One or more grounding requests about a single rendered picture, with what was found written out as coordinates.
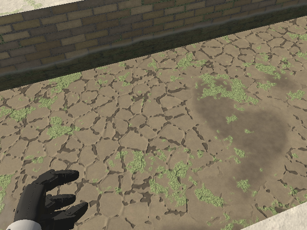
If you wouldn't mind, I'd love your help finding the robot left hand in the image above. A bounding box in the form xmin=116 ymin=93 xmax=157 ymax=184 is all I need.
xmin=13 ymin=169 xmax=88 ymax=230

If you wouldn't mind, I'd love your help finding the left robot forearm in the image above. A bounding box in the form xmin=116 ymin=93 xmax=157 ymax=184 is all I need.
xmin=6 ymin=219 xmax=42 ymax=230

